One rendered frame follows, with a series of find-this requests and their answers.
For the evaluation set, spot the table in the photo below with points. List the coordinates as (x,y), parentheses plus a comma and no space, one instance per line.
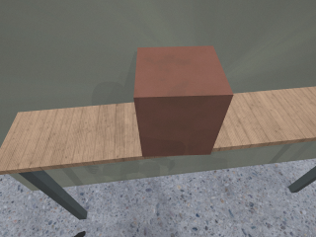
(93,135)

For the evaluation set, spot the carton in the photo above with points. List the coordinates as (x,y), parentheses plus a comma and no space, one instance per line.
(181,97)

